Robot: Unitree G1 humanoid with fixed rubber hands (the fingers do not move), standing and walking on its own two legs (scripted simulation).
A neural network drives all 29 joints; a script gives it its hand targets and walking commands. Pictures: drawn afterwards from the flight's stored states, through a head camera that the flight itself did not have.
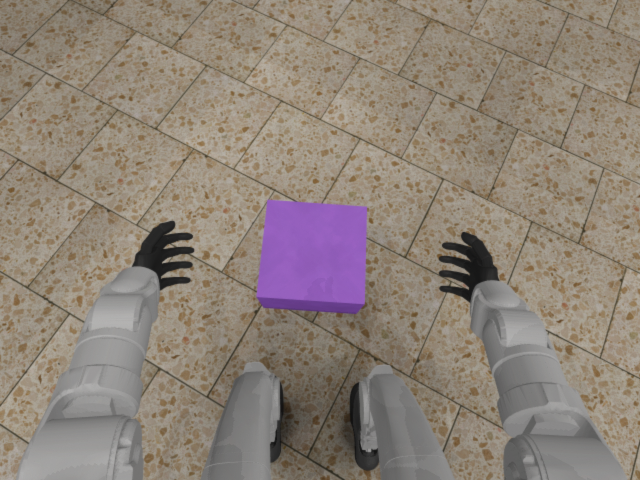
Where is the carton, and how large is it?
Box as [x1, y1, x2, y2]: [256, 200, 366, 313]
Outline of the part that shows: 267,200 256,295 263,307 356,313 364,304 366,207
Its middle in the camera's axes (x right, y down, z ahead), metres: -0.02 +0.05 +1.05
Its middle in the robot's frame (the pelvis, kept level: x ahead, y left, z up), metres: +0.53 +0.00 -0.60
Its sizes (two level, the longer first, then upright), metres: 0.262 0.257 0.169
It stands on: the floor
